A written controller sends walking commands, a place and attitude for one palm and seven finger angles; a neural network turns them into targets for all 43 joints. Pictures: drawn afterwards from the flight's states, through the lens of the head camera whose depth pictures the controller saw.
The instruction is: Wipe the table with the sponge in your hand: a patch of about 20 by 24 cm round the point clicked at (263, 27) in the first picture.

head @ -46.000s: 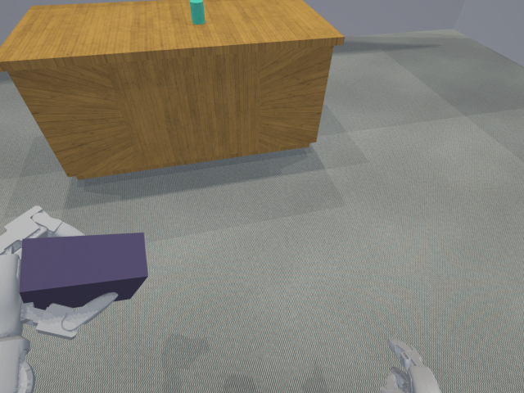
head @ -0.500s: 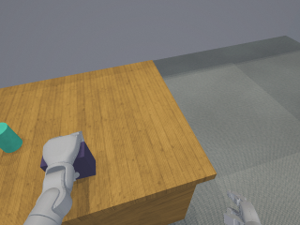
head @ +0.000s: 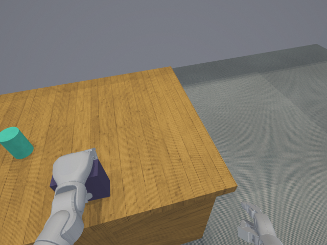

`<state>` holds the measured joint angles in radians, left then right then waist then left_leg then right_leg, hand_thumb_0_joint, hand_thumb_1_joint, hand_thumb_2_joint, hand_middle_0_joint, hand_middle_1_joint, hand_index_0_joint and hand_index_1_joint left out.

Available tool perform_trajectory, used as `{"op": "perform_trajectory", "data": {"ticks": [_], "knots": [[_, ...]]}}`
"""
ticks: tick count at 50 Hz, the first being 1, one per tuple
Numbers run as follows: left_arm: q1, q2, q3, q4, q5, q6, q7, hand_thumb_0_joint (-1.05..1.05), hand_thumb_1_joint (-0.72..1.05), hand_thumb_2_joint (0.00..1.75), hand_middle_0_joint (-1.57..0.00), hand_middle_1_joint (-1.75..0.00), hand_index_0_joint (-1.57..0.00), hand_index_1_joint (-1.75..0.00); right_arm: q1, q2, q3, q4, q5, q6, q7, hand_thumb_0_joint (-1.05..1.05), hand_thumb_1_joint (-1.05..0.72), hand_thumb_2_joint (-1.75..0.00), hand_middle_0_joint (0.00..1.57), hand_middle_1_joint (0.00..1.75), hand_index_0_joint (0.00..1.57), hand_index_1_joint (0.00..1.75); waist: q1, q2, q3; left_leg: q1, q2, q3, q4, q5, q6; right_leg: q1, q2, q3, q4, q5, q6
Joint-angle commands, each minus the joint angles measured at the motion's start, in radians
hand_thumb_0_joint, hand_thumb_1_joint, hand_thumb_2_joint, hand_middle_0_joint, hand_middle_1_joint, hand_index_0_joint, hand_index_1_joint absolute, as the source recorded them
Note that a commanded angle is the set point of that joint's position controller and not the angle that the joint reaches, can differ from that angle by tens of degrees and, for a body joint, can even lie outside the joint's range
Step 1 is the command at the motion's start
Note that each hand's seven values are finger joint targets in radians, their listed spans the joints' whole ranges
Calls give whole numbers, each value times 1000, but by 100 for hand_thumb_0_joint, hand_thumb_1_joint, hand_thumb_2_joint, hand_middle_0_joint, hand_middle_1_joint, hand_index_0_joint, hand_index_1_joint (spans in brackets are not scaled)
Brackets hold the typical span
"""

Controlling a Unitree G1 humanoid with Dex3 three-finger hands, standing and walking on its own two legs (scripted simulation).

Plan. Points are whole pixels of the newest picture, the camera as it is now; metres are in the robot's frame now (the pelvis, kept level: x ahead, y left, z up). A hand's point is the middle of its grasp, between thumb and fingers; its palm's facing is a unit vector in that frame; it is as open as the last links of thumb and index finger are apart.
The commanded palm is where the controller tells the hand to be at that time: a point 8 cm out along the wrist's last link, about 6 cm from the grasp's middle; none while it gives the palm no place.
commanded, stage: lift the sponge slowly off the table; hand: left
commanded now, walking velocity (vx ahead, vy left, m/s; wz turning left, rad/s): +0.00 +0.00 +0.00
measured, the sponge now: (85, 186) +0.25 +0.26 -0.02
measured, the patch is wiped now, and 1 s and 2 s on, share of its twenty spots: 0.95 0.95 0.95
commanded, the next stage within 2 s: bring the sponge back beside the body in 1.88 s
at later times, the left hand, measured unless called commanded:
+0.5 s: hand (81, 182) +0.24 +0.25 +0.03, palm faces -0.04 -0.14 -0.99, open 9.5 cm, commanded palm +0.22 +0.25 +0.10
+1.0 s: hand (80, 174) +0.25 +0.24 +0.06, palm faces -0.03 -0.13 -0.99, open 9.5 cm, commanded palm +0.23 +0.25 +0.13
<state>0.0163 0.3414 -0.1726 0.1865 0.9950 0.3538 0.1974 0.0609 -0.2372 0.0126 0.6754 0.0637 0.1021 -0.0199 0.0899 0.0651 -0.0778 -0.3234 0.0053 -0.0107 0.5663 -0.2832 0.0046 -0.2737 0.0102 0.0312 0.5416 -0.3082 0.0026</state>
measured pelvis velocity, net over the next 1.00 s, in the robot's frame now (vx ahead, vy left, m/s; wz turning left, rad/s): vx -0.01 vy -0.01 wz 0.00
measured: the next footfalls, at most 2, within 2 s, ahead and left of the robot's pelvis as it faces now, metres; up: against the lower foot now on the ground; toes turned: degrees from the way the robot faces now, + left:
none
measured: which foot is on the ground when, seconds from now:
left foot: down 0.00-1.00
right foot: down 0.00-1.00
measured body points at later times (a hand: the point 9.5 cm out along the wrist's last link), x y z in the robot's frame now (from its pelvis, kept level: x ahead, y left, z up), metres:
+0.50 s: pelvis +0.00 +0.00 +0.00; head -0.01 -0.03 +0.45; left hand +0.24 +0.25 +0.09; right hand +0.23 -0.22 -0.09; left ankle +0.01 +0.12 -0.73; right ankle -0.02 -0.13 -0.73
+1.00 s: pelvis -0.01 -0.01 +0.01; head -0.03 -0.04 +0.46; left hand +0.24 +0.25 +0.12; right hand +0.23 -0.21 -0.08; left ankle +0.01 +0.12 -0.73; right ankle -0.02 -0.13 -0.73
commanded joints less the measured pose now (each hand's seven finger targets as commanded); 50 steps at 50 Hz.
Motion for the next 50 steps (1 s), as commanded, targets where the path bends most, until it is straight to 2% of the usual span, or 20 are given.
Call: {"op": "perform_trajectory", "data": {"ticks": [1,4,5,9,13,15,23,25,27,30,31,34,35,37,40,41,44,45,48,50], "knots": [[-119,137,75,-102,-1,1,-13,0,10,130,-120,-160,-120,-160,-169,-116,-43,-161,-1,-52,-13,0,-90,-90,20,30,20,30,9,-59,-146,108,-34,-9,-70,190,37,21,40,-14,-81,215,-74],[-136,123,58,-111,1,-11,-19,0,10,130,-120,-160,-120,-160,-178,-114,-42,-161,-2,-59,-11,0,-90,-90,20,30,20,30,7,-58,-133,114,-33,-12,-75,190,37,12,39,-13,-89,210,-74],[-157,166,104,-127,0,-16,-16,0,10,130,-120,-160,-120,-160,-179,-120,-44,-158,-6,-60,-14,0,-90,-90,20,30,20,30,11,-57,-149,121,-30,-20,-79,198,36,22,44,0,-91,212,-79],[-143,129,66,-159,-5,-26,-18,0,10,130,-120,-160,-120,-160,-181,-112,-47,-161,-5,-66,-12,0,-90,-90,20,30,20,30,9,-60,-153,140,-31,-14,-76,224,39,32,39,-9,-93,247,-74],[-125,143,86,-202,-17,-34,-15,0,10,130,-120,-160,-120,-160,-185,-114,-52,-161,-8,-73,-12,0,-90,-90,20,30,20,30,13,-70,-159,155,-29,-12,-80,247,41,59,36,-1,-99,289,-74],[-127,193,135,-235,-16,-38,-13,0,10,130,-120,-160,-120,-160,-192,-119,-52,-156,-12,-74,-13,0,-90,-90,20,30,20,30,22,-63,-172,169,-31,-16,-84,271,39,80,37,17,-104,322,-78],[-131,173,106,-318,-6,-37,-12,0,10,130,-120,-160,-120,-160,-207,-109,-54,-154,-14,-83,-11,0,-90,-90,20,30,20,30,20,-26,-163,212,-28,-12,-95,302,41,91,37,5,-119,328,-79],[-175,218,139,-344,-3,-37,-14,0,10,130,-120,-160,-120,-160,-219,-114,-50,-151,-19,-82,-18,0,-90,-90,20,30,20,30,22,-18,-154,221,-31,-21,-109,288,39,93,40,28,-138,299,-81],[-248,184,90,-346,10,-39,-15,0,10,130,-120,-160,-120,-160,-224,-104,-45,-150,-17,-87,-22,0,-90,-90,20,30,20,30,8,-30,-137,227,-30,-19,-115,258,41,68,37,13,-147,252,-77],[-288,258,157,-335,12,-43,-15,0,10,130,-120,-160,-120,-160,-228,-112,-43,-135,-20,-89,-34,0,-90,-90,20,30,20,30,17,-13,-135,246,-31,-22,-133,241,40,83,40,31,-172,219,-83],[-286,218,121,-340,12,-45,-16,0,10,130,-120,-160,-120,-160,-224,-104,-44,-138,-19,-90,-35,0,-90,-90,20,30,20,30,15,12,-144,250,-33,-9,-128,245,43,91,37,12,-165,225,-81],[-276,206,109,-337,10,-44,-25,0,10,130,-120,-160,-120,-160,-238,-102,-40,-134,-20,-92,-34,0,-90,-90,20,30,20,30,21,3,-158,264,-33,-14,-140,273,38,107,34,19,-173,258,-81],[-262,229,140,-335,3,-38,-28,0,10,130,-120,-160,-120,-160,-239,-104,-39,-137,-19,-91,-34,0,-90,-90,20,30,20,30,25,-6,-150,262,-32,-24,-151,267,35,117,40,28,-181,237,-85],[-282,177,82,-304,-3,-23,-44,0,10,130,-120,-160,-120,-160,-248,-100,-31,-136,-14,-89,-32,0,-90,-90,20,30,20,30,12,-21,-111,250,-31,-16,-157,245,36,97,35,14,-190,221,-78],[-260,213,117,-303,-6,-1,-66,0,10,130,-120,-160,-120,-160,-259,-113,-30,-137,-15,-78,-28,0,-90,-90,20,30,20,30,24,-22,-123,252,-31,-17,-173,245,35,128,35,29,-200,215,-81],[-243,192,98,-302,-10,6,-73,0,10,130,-120,-160,-120,-160,-259,-110,-28,-146,-13,-77,-27,0,-90,-90,20,30,20,30,31,-38,-134,250,-33,-13,-169,250,40,142,31,8,-199,226,-77],[-255,207,102,-325,-6,7,-89,0,10,130,-120,-160,-120,-160,-267,-110,-27,-148,-16,-75,-25,0,-90,-90,20,30,20,30,27,-50,-129,252,-33,-14,-172,266,40,145,27,20,-200,247,-75],[-264,256,150,-339,-3,4,-89,0,10,130,-120,-160,-120,-160,-264,-117,-27,-146,-19,-74,-26,0,-90,-90,20,30,20,30,30,-38,-134,257,-31,-17,-179,257,39,154,32,35,-205,230,-79],[-291,253,144,-321,-1,-2,-96,0,10,130,-120,-160,-120,-160,-263,-114,-25,-140,-18,-77,-31,0,-90,-90,20,30,20,30,29,-45,-110,254,-34,-12,-177,249,41,142,29,23,-218,226,-75],[-337,279,158,-372,5,-12,-94,0,10,130,-120,-160,-120,-160,-267,-114,-23,-145,-19,-80,-35,0,-90,-90,20,30,20,30,29,5,-128,272,-34,-16,-192,241,40,149,32,38,-220,200,-81]]}}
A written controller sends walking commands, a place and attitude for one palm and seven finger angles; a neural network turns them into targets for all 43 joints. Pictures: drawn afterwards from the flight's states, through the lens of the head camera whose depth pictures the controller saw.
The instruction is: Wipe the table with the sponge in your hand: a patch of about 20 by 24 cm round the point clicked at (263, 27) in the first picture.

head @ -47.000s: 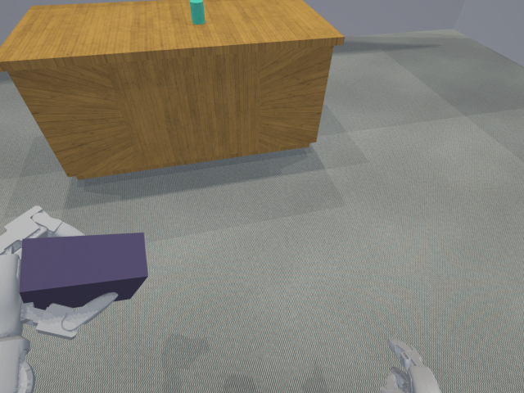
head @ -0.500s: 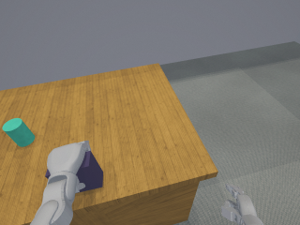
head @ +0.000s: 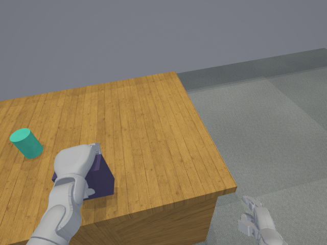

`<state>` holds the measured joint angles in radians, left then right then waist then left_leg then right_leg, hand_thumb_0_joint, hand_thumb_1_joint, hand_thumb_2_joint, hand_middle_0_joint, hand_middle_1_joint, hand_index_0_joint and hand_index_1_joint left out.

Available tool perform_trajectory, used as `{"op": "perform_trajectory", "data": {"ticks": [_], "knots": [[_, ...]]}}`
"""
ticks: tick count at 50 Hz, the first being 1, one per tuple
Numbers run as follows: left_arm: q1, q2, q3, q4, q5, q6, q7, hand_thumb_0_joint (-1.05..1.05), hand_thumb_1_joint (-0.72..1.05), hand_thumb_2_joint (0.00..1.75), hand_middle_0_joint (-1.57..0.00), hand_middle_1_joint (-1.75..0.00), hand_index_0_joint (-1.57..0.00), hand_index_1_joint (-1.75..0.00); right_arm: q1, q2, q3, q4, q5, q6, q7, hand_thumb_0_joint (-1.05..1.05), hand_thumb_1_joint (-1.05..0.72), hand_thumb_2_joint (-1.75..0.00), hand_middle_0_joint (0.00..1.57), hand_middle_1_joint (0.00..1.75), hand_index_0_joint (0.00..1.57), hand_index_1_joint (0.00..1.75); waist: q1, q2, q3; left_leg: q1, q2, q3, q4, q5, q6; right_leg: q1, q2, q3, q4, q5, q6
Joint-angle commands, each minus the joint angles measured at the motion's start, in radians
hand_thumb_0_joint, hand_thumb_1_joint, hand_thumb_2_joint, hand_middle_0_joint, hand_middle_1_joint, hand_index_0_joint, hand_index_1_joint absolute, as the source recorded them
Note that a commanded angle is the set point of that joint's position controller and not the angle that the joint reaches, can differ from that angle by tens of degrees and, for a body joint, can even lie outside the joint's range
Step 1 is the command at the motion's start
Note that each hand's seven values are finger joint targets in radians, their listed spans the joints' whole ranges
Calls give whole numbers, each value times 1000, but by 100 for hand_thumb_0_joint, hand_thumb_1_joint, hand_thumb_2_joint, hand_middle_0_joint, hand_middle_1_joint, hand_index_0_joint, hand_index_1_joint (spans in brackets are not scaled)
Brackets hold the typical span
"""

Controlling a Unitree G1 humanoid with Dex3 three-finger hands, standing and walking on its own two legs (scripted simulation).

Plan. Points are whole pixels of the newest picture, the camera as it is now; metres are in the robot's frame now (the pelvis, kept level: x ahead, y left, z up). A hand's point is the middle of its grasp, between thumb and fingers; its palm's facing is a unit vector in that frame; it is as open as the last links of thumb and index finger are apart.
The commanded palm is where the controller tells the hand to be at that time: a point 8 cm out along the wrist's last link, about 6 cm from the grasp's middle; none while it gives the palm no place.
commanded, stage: lift the sponge slowly off the table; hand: left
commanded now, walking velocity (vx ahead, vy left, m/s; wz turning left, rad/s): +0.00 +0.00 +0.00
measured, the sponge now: (89, 182) +0.25 +0.25 +0.01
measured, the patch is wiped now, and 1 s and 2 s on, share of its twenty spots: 0.95 0.95 0.95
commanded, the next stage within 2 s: bring the sponge back beside the body in 0.88 s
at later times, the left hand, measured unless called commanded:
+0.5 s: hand (79, 162) +0.26 +0.26 +0.09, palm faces +0.02 -0.11 -0.99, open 9.5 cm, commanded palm +0.24 +0.25 +0.16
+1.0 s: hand (77, 157) +0.26 +0.26 +0.10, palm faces +0.02 -0.13 -0.99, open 9.5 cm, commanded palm +0.23 +0.26 +0.18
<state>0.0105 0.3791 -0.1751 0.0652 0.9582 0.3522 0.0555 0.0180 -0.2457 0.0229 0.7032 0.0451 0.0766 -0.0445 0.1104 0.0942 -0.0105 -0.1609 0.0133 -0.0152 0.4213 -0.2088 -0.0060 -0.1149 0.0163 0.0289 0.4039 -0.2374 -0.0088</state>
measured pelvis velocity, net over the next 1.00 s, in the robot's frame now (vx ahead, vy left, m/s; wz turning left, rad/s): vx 0.00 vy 0.00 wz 0.01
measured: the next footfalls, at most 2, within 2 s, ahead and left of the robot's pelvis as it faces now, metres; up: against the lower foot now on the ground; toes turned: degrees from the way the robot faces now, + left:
none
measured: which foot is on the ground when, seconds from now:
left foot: down 0.00-1.00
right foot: down 0.00-1.00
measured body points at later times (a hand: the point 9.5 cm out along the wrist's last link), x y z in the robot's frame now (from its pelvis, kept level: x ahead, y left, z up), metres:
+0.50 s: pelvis +0.00 +0.00 +0.00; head -0.01 -0.04 +0.45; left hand +0.26 +0.26 +0.14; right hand +0.26 -0.20 -0.08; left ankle +0.01 +0.13 -0.74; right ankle -0.01 -0.12 -0.74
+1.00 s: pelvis +0.00 +0.00 +0.00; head -0.01 -0.04 +0.45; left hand +0.26 +0.26 +0.16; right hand +0.26 -0.20 -0.08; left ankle +0.01 +0.13 -0.74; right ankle -0.01 -0.12 -0.74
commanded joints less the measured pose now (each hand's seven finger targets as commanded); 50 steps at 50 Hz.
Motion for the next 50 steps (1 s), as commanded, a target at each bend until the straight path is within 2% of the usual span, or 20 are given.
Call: {"op": "perform_trajectory", "data": {"ticks": [1,5,6,8,10,12,15,16,20,26,28,32,33,35,36,40,43,45,48,50], "knots": [[-353,218,138,-250,40,-14,48,0,10,130,-120,-160,-120,-160,-221,-100,-33,-177,2,-60,-13,0,-90,-90,20,30,20,30,6,-30,-189,108,-43,-9,-44,164,53,-11,25,16,-85,126,-68],[-338,227,151,-260,25,-25,44,0,10,130,-120,-160,-120,-160,-215,-104,-37,-170,3,-70,-15,0,-90,-90,20,30,20,30,5,-20,-208,127,-41,-16,-51,184,50,2,28,39,-87,147,-71],[-347,205,128,-261,24,-24,42,0,10,130,-120,-160,-120,-160,-220,-102,-36,-173,5,-72,-14,0,-90,-90,20,30,20,30,6,-8,-207,126,-41,-10,-49,184,51,4,24,17,-86,153,-69],[-284,188,122,-251,15,-19,35,0,10,130,-120,-160,-120,-160,-218,-104,-39,-171,3,-74,-10,0,-90,-90,20,30,20,30,11,-47,-210,127,-39,-12,-45,212,51,10,23,15,-84,187,-66],[-251,237,176,-268,15,-6,34,0,10,130,-120,-160,-120,-160,-223,-111,-42,-169,1,-67,-4,0,-90,-90,20,30,20,30,19,-48,-224,125,-38,-16,-50,237,48,37,25,41,-77,218,-71],[-232,208,146,-289,12,8,26,0,10,130,-120,-160,-120,-160,-232,-106,-38,-180,4,-64,2,0,-90,-90,20,30,20,30,18,-76,-215,115,-37,-11,-46,252,49,38,16,27,-69,249,-64],[-247,227,160,-318,15,32,18,0,10,130,-120,-160,-120,-160,-247,-112,-35,-183,3,-55,7,0,-90,-90,20,30,20,30,19,-55,-201,117,-35,-16,-56,249,47,35,21,38,-76,235,-68],[-247,223,154,-305,14,41,15,0,10,130,-120,-160,-120,-160,-244,-111,-33,-183,4,-55,6,0,-90,-90,20,30,20,30,21,-67,-195,110,-34,-12,-52,243,51,32,19,12,-75,223,-64],[-310,275,183,-348,21,47,5,0,10,130,-120,-160,-120,-160,-255,-113,-28,-184,3,-51,0,0,-90,-90,20,30,20,30,13,-48,-205,125,-36,-18,-53,243,51,32,20,44,-80,221,-68],[-344,221,124,-371,13,38,-24,0,10,130,-120,-160,-120,-160,-254,-102,-21,-188,4,-61,-6,0,-90,-90,20,30,20,30,5,-32,-220,144,-37,-16,-50,248,54,30,18,18,-85,220,-66],[-305,230,134,-341,10,46,-33,0,10,130,-120,-160,-120,-160,-253,-105,-21,-181,2,-56,-5,0,-90,-90,20,30,20,30,7,-52,-197,134,-35,-22,-51,257,52,24,18,19,-88,236,-66],[-371,238,122,-364,22,59,-46,0,10,130,-120,-160,-120,-160,-267,-101,-13,-186,5,-50,-5,0,-90,-90,20,30,20,30,4,-31,-209,131,-33,-22,-62,243,49,25,14,26,-85,207,-66],[-362,257,146,-340,20,65,-47,0,10,130,-120,-160,-120,-160,-262,-106,-14,-181,2,-46,-6,0,-90,-90,20,30,20,30,9,-52,-206,126,-33,-23,-60,251,49,33,16,18,-86,225,-68],[-349,292,180,-398,20,64,-46,0,10,130,-120,-160,-120,-160,-273,-106,-15,-194,2,-44,-3,0,-90,-90,20,30,20,30,18,-24,-244,137,-34,-29,-65,265,47,61,20,45,-77,238,-73],[-345,263,160,-380,15,70,-48,0,10,130,-120,-160,-120,-160,-269,-101,-11,-198,1,-45,-3,0,-90,-90,20,30,20,30,22,-39,-238,128,-36,-18,-59,268,51,63,14,17,-75,245,-68],[-340,295,190,-364,19,90,-53,0,10,130,-120,-160,-120,-160,-276,-107,-10,-194,3,-34,0,0,-90,-90,20,30,20,30,20,-44,-219,119,-33,-25,-65,261,45,50,17,49,-79,239,-71],[-314,249,149,-329,5,104,-71,0,10,130,-120,-160,-120,-160,-275,-108,-8,-194,7,-30,4,0,-90,-90,20,30,20,30,14,-75,-191,101,-32,-21,-60,247,47,30,11,21,-81,232,-62],[-314,272,165,-366,5,103,-80,0,10,130,-120,-160,-120,-160,-284,-111,-10,-202,10,-30,4,0,-90,-90,20,30,20,30,12,-45,-204,106,-31,-25,-63,238,46,32,14,44,-77,215,-67],[-292,230,122,-406,-2,83,-91,0,10,130,-120,-160,-120,-160,-276,-106,-11,-211,6,-40,6,0,-90,-90,20,30,20,30,12,-41,-223,118,-33,-24,-51,252,53,36,12,14,-71,233,-63],[-294,286,172,-439,6,65,-85,0,10,130,-120,-160,-120,-160,-267,-108,-12,-213,2,-46,1,0,-90,-90,20,30,20,30,12,-42,-233,125,-33,-30,-50,247,55,42,18,44,-72,229,-67]]}}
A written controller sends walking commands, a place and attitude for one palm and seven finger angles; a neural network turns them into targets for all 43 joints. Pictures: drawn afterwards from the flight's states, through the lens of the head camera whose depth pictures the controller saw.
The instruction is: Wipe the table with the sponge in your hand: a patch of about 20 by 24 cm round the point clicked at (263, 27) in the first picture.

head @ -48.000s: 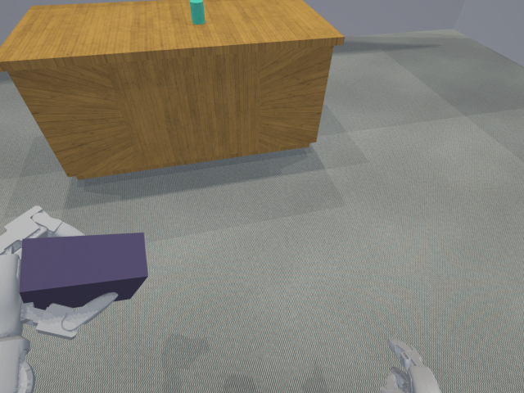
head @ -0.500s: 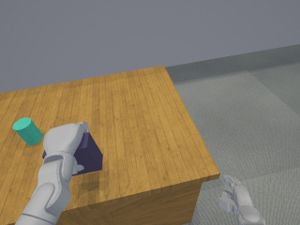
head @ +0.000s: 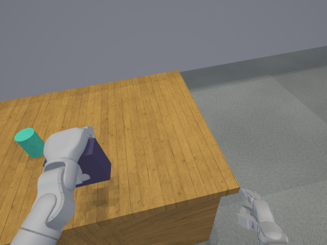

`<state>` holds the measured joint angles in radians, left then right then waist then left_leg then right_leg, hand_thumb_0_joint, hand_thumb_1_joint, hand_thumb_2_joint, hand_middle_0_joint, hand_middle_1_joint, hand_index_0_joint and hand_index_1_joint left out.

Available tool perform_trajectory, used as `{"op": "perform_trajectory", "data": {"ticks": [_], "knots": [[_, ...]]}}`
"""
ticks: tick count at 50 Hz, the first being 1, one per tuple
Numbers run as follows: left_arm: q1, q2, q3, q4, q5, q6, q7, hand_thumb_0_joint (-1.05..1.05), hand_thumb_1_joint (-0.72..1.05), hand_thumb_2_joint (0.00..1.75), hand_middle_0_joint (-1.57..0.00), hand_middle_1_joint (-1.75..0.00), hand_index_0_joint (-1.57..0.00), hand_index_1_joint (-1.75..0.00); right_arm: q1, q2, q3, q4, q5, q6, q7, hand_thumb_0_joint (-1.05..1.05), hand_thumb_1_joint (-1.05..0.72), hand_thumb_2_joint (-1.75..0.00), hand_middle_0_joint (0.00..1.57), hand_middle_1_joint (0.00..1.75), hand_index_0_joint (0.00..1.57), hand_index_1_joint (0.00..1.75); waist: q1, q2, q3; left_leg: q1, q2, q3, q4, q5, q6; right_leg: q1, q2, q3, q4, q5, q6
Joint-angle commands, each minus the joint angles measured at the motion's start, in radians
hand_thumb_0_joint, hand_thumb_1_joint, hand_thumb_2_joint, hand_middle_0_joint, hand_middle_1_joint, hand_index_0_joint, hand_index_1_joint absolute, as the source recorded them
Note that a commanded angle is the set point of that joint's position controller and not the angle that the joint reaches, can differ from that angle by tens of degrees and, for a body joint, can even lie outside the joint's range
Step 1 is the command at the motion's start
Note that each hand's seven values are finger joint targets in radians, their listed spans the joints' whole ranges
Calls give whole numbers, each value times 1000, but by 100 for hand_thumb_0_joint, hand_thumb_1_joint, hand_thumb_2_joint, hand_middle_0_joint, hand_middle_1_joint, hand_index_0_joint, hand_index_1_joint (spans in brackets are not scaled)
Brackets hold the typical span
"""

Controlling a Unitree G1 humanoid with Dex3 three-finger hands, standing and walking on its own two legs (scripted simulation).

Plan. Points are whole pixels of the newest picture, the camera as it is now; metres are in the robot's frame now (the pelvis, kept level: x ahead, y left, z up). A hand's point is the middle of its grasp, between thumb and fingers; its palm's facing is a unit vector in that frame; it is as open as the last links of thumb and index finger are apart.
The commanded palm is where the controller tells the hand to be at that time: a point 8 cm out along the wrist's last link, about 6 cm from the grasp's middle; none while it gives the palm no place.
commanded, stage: bring the sponge back beside the body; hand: left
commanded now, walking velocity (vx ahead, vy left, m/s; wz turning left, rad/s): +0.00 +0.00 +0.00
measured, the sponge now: (84, 168) +0.26 +0.26 +0.06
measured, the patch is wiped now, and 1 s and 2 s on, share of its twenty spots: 0.95 0.95 0.95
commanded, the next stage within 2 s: step back with the hand held close in 1.56 s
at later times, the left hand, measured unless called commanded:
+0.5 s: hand (73, 170) +0.23 +0.25 +0.10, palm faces +0.02 -0.12 -0.99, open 9.5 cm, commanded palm +0.20 +0.26 +0.18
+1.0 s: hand (53, 184) +0.19 +0.27 +0.11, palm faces +0.06 -0.10 -0.99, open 9.5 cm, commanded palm +0.15 +0.27 +0.18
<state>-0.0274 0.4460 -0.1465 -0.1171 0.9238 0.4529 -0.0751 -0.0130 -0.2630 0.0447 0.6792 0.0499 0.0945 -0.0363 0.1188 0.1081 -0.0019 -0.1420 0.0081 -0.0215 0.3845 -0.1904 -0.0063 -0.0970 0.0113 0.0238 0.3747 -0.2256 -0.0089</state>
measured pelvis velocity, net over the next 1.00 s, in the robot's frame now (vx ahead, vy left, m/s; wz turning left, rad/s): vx -0.01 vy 0.00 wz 0.00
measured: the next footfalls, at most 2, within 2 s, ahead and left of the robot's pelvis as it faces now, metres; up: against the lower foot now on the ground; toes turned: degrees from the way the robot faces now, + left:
none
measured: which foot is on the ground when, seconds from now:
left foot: down 0.00-1.00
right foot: down 0.00-1.00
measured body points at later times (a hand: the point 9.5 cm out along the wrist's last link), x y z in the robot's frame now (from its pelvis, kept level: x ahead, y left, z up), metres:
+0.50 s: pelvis -0.01 +0.00 +0.00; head -0.03 -0.04 +0.45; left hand +0.22 +0.26 +0.16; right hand +0.26 -0.19 -0.07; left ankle +0.01 +0.13 -0.75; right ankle -0.01 -0.12 -0.75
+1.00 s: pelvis -0.01 +0.00 +0.00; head -0.04 -0.04 +0.45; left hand +0.18 +0.28 +0.16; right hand +0.25 -0.19 -0.07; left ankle +0.01 +0.13 -0.75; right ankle -0.01 -0.12 -0.75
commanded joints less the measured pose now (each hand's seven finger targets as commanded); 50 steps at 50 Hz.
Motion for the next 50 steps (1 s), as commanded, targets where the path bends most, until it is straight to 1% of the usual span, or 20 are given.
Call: {"op": "perform_trajectory", "data": {"ticks": [1,3,5,6,12,17,20,21,25,26,30,33,35,36,39,40,43,45,46,50], "knots": [[-264,221,148,-243,47,-42,48,0,10,130,-120,-160,-120,-160,-226,-89,-32,-186,-5,-67,-9,0,-90,-90,20,30,20,30,8,-73,-243,101,-29,-18,-7,231,57,26,19,27,-42,219,-65],[-241,246,181,-227,50,-57,63,0,10,130,-120,-160,-120,-160,-218,-91,-37,-174,-9,-67,-12,0,-90,-90,20,30,20,30,13,-81,-229,101,-27,-20,-6,232,54,19,19,34,-47,222,-65],[-231,292,233,-288,51,-68,83,0,10,130,-120,-160,-120,-160,-227,-91,-40,-182,-9,-70,-10,0,-90,-90,20,30,20,30,25,-32,-253,109,-29,-29,-11,244,49,41,25,67,-41,232,-75],[-225,246,196,-293,48,-69,88,0,10,130,-120,-160,-120,-160,-224,-81,-37,-189,-10,-74,-9,0,-90,-90,20,30,20,30,28,-32,-254,106,-30,-18,-7,250,50,42,20,32,-35,228,-71],[-177,215,171,-238,21,-39,89,0,10,130,-120,-160,-120,-160,-240,-86,-39,-173,-2,-72,-4,0,-90,-90,20,30,20,30,12,-54,-175,83,-24,-23,-19,200,44,-9,17,49,-57,166,-63],[-169,188,122,-289,24,-34,57,0,10,130,-120,-160,-120,-160,-254,-84,-36,-186,0,-78,-8,0,-90,-90,20,30,20,30,7,-48,-194,91,-27,-28,-25,176,53,-7,16,39,-55,135,-60],[-158,240,175,-330,34,-51,51,0,10,130,-120,-160,-120,-160,-254,-89,-35,-191,-6,-78,-11,0,-90,-90,20,30,20,30,13,-50,-207,95,-26,-37,-23,172,54,7,25,66,-56,136,-67],[-148,231,170,-330,36,-56,51,0,10,130,-120,-160,-120,-160,-240,-83,-32,-197,-11,-82,-13,0,-90,-90,20,30,20,30,21,-76,-220,94,-30,-28,-16,180,59,17,20,36,-50,144,-63],[-132,295,248,-320,40,-72,75,0,10,130,-120,-160,-120,-160,-244,-86,-34,-183,-14,-75,-16,0,-90,-90,20,30,20,30,23,-51,-169,84,-25,-37,-22,151,49,-11,27,84,-69,105,-69],[-144,261,219,-312,41,-70,77,0,10,130,-120,-160,-120,-160,-238,-79,-30,-187,-14,-78,-16,0,-90,-90,20,30,20,30,26,-55,-174,79,-27,-30,-22,152,50,-8,21,52,-64,104,-66],[-72,270,247,-368,19,-73,88,0,10,130,-120,-160,-120,-160,-249,-84,-38,-190,-12,-80,-8,0,-90,-90,20,30,20,30,32,-1,-196,98,-27,-38,-15,197,44,9,27,84,-56,159,-75],[2,223,205,-363,-3,-64,73,0,10,130,-120,-160,-120,-160,-244,-82,-37,-190,-13,-81,-2,0,-90,-90,20,30,20,30,28,-31,-176,86,-25,-33,-8,200,47,-1,18,49,-54,174,-63],[14,230,210,-380,-2,-52,62,0,10,130,-120,-160,-120,-160,-259,-87,-37,-195,-9,-77,-3,0,-90,-90,20,30,20,30,19,-36,-147,76,-23,-41,-15,170,47,-17,23,76,-61,136,-65],[-5,225,195,-382,4,-51,55,0,10,130,-120,-160,-120,-160,-248,-86,-32,-197,-11,-78,-4,0,-90,-90,20,30,20,30,21,-55,-162,68,-24,-37,-16,160,50,-11,18,46,-54,124,-61],[8,250,206,-410,15,-64,52,0,10,130,-120,-160,-120,-160,-243,-86,-37,-194,-15,-76,-9,0,-90,-90,20,30,20,30,21,-49,-161,76,-23,-40,-14,164,53,-14,15,54,-55,128,-57],[-2,278,237,-445,14,-70,56,0,10,130,-120,-160,-120,-160,-254,-87,-35,-203,-12,-82,-12,0,-90,-90,20,30,20,30,23,-22,-162,74,-21,-48,-20,139,52,-10,26,75,-56,97,-65],[40,284,256,-399,15,-92,64,0,10,130,-120,-160,-120,-160,-225,-84,-35,-192,-21,-87,-18,0,-90,-90,20,30,20,30,31,-56,-148,71,-23,-43,-14,137,53,-17,21,48,-63,91,-61],[37,312,291,-456,13,-110,75,0,10,130,-120,-160,-120,-160,-240,-83,-36,-199,-17,-90,-18,0,-90,-90,20,30,20,30,32,-26,-156,79,-20,-53,-17,128,49,-13,30,85,-62,79,-70],[44,291,274,-450,7,-112,78,0,10,130,-120,-160,-120,-160,-226,-78,-34,-207,-20,-93,-19,0,-90,-90,20,30,20,30,40,-23,-157,70,-24,-45,-13,128,53,-7,24,51,-55,79,-66],[103,289,298,-441,-19,-111,85,0,10,130,-120,-160,-120,-160,-239,-81,-38,-198,-15,-96,-17,0,-90,-90,20,30,20,30,33,-17,-123,72,-19,-53,-16,123,45,-27,29,88,-66,77,-67]]}}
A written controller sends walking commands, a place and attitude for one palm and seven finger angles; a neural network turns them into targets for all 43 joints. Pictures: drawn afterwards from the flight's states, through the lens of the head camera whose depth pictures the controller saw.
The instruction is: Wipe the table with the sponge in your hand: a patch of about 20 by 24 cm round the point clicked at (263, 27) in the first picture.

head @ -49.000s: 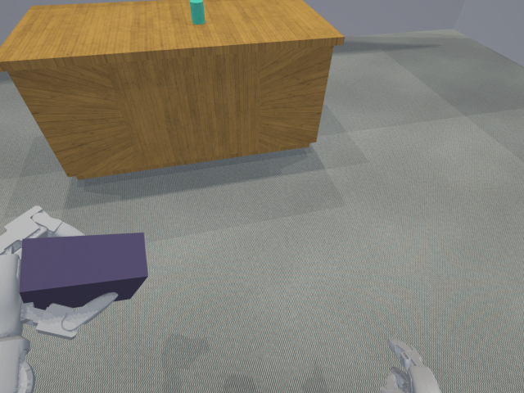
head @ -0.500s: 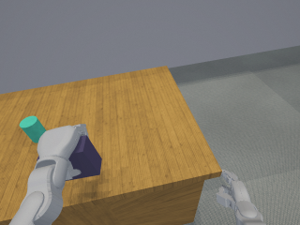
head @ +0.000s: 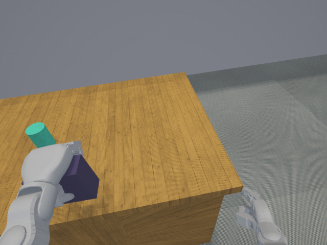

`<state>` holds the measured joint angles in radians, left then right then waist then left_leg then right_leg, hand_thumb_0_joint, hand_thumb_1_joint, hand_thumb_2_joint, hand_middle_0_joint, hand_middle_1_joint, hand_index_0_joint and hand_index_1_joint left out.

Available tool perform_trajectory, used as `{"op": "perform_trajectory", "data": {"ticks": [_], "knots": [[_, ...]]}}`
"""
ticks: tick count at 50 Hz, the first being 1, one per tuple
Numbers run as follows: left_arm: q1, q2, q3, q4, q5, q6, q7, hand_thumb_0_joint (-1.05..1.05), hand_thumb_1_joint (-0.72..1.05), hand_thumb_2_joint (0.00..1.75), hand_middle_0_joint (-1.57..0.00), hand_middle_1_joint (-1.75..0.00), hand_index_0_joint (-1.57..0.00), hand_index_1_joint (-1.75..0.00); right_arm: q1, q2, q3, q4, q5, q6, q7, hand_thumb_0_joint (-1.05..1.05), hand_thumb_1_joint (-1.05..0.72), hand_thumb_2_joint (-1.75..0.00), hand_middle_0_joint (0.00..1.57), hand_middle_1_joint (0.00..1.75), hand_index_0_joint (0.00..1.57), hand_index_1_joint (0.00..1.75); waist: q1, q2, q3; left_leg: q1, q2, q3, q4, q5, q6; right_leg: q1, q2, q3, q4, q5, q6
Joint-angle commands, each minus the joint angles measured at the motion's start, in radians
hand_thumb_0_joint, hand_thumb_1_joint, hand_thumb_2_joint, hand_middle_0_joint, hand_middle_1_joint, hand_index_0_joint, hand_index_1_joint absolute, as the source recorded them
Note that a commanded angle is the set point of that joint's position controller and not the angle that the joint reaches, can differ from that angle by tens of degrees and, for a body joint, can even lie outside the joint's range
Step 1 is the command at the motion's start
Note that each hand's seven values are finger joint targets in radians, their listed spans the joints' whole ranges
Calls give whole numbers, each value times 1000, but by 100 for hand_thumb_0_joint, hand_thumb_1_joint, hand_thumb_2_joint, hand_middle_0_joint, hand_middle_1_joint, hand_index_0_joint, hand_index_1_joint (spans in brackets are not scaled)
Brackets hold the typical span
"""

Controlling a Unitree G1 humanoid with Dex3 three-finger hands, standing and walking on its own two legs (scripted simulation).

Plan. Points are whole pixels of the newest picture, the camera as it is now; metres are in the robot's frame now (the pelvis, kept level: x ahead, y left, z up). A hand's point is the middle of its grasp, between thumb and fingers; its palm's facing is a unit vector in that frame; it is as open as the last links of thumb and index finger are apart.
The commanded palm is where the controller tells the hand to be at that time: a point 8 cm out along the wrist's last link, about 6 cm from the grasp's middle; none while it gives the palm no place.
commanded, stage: bring the sponge back beside the body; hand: left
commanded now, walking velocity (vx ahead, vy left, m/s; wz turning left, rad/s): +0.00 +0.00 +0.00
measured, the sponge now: (68, 185) +0.20 +0.28 +0.07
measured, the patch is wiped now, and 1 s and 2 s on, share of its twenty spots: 0.95 0.95 0.95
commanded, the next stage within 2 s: step back with the hand held close in 0.56 s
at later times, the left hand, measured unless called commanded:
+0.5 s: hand (53, 181) +0.18 +0.28 +0.11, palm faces +0.06 -0.11 -0.99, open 9.5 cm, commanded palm +0.15 +0.28 +0.18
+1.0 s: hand (74, 158) +0.21 +0.23 +0.16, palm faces +0.28 -0.87 -0.41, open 9.5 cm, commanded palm +0.16 +0.29 +0.17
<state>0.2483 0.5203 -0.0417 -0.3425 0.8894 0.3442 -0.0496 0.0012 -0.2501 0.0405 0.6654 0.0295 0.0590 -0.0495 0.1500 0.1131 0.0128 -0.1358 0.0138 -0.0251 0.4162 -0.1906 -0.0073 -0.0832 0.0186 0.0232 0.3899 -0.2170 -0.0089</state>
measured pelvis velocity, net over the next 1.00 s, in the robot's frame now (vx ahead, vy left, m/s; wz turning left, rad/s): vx -0.01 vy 0.01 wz -0.02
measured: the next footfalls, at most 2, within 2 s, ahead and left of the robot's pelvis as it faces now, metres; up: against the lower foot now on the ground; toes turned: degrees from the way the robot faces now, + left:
right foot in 1.50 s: -0.07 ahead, -0.09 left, +0.00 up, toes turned -3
left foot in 1.74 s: -0.06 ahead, +0.15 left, +0.00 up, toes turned -3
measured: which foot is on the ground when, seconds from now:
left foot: down 0.00-1.00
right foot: down 0.00-1.00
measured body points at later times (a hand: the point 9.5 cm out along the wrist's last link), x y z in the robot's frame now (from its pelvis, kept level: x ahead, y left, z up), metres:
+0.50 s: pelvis -0.01 +0.00 +0.00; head -0.03 -0.03 +0.45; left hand +0.17 +0.29 +0.16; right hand +0.25 -0.18 -0.07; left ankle +0.03 +0.13 -0.74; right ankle +0.00 -0.12 -0.74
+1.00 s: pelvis -0.01 +0.01 -0.01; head +0.01 +0.02 +0.44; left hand +0.19 +0.27 +0.19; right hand +0.16 -0.23 -0.09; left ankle +0.03 +0.13 -0.74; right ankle +0.00 -0.12 -0.74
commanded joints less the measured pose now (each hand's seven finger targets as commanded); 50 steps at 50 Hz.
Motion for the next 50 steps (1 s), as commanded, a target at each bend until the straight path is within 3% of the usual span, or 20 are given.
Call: {"op": "perform_trajectory", "data": {"ticks": [1,10,13,15,16,25,26,30,31,34,35,36,37,38,40,42,44,45,46,50], "knots": [[-161,197,175,-207,12,3,54,0,10,130,-120,-160,-120,-160,-239,-96,-32,-186,2,-60,-2,0,-90,-90,20,30,20,30,6,-31,-153,60,-28,-41,-43,128,49,-30,17,57,-76,80,-64],[-113,240,205,-296,19,-4,39,0,10,130,-120,-160,-120,-160,-257,-97,-32,-194,2,-66,-6,0,-90,-90,20,30,20,30,-3,-24,-131,52,-24,-57,-47,92,51,-45,20,90,-76,42,-62],[-107,230,199,-245,21,-21,43,0,10,130,-120,-160,-120,-160,-225,-98,-33,-184,-5,-67,-13,0,-90,-90,20,30,20,30,-3,-59,-113,52,-24,-51,-45,81,51,-60,15,58,-86,30,-56],[-128,251,228,-281,16,-34,53,0,10,130,-120,-160,-120,-160,-240,-96,-35,-190,0,-76,-18,0,-90,-90,20,30,20,30,-4,-34,-122,61,-22,-56,-48,68,50,-56,23,96,-87,19,-61],[-128,234,212,-248,14,-31,53,0,10,130,-120,-160,-120,-160,-221,-94,-32,-192,-5,-77,-20,0,-90,-90,20,30,20,30,4,-42,-130,52,-27,-48,-46,68,52,-47,17,62,-83,21,-59],[-136,224,197,-260,14,-14,52,0,10,130,-120,-160,-120,-160,-256,-95,-31,-185,2,-81,-19,0,-90,-90,20,30,20,30,-3,5,-120,43,-23,-59,-70,50,45,-36,22,87,-78,16,-61],[-139,212,180,-252,19,-10,48,0,10,130,-120,-160,-120,-160,-239,-96,-28,-190,-4,-81,-18,0,-90,-90,20,30,20,30,5,-1,-133,30,-26,-50,-68,49,49,-18,20,48,-68,25,-60],[-112,240,215,-281,26,-14,55,0,10,130,-120,-160,-120,-160,-253,-95,-33,-186,0,-79,-12,0,-90,-90,20,30,20,30,4,-4,-136,41,-21,-62,-66,72,46,-21,26,86,-68,32,-64],[-107,229,202,-264,29,-10,52,0,10,130,-120,-160,-120,-160,-233,-96,-31,-191,-7,-78,-10,0,-90,-90,20,30,20,30,13,-6,-150,32,-25,-51,-61,77,51,-8,23,50,-60,46,-63],[-72,206,191,-112,32,5,57,0,10,130,-120,-160,-120,-160,-213,-102,-36,-159,-3,-62,-12,0,-90,-90,20,30,20,30,-8,-75,-71,19,-19,-49,-57,77,39,-72,16,62,-81,29,-57],[-349,28,373,-314,-824,-216,105,0,10,130,-120,-160,-120,-160,-85,-50,-18,-392,17,-72,-9,0,-90,-90,20,30,20,30,-119,-137,171,22,3,-35,-1,-196,51,-336,8,155,-180,-75,-42],[-77,100,422,-122,-871,-304,115,0,10,130,-120,-160,-120,-160,0,-88,-10,-290,-25,-88,-18,0,-90,-90,20,30,20,30,-98,-264,37,-3,6,-53,47,-186,68,-315,-6,121,-143,-31,-47],[-2,34,359,-103,-885,-327,107,0,10,130,-120,-160,-120,-160,-17,-65,-13,-289,-15,-88,-12,0,-90,-90,20,30,20,30,-108,-259,18,-3,-2,-39,63,-168,60,-323,-28,122,-112,1,-51],[-31,83,432,-203,-923,-361,117,0,10,130,-120,-160,-120,-160,54,-82,-30,-287,-11,-77,-15,0,-90,-90,20,30,20,30,-106,-325,-56,4,12,-40,100,-135,54,-275,-71,101,-99,44,-35],[-95,123,466,-408,-952,-420,142,0,10,130,-120,-160,-120,-160,42,-92,-36,-287,-12,-99,-32,0,-90,-90,20,30,20,30,-115,-167,-163,44,34,-39,115,-71,47,-259,-128,133,-37,121,-38],[17,74,460,-487,-966,-459,158,0,10,130,-120,-160,-120,-160,55,-102,-47,-299,-17,-119,-41,0,-90,-90,20,30,20,30,-108,44,-236,11,73,-63,73,26,59,-200,-110,74,67,206,-24],[115,72,489,-548,-967,-474,173,0,10,130,-120,-160,-120,-160,64,-104,-55,-304,-16,-132,-38,0,-90,-90,20,30,20,30,-99,131,-264,-41,100,-82,65,166,67,-160,-81,27,139,243,-2],[159,116,541,-562,-966,-480,182,0,10,130,-120,-160,-120,-160,62,-111,-57,-297,-18,-139,-37,0,-90,-90,20,30,20,30,-91,153,-268,-50,110,-102,51,221,67,-155,-65,11,167,199,3],[211,66,516,-526,-967,-486,179,0,10,130,-120,-160,-120,-160,83,-95,-54,-281,-21,-138,-32,0,-90,-90,20,30,20,30,-97,112,-257,-71,116,-111,53,255,70,-166,-47,-12,184,129,10],[271,57,540,-410,-976,-483,183,0,10,130,-120,-160,-120,-160,94,-99,-80,-265,-9,-134,-36,0,-90,-90,20,30,20,30,-117,-14,-229,-78,131,-111,91,303,56,-233,-63,6,153,121,10]]}}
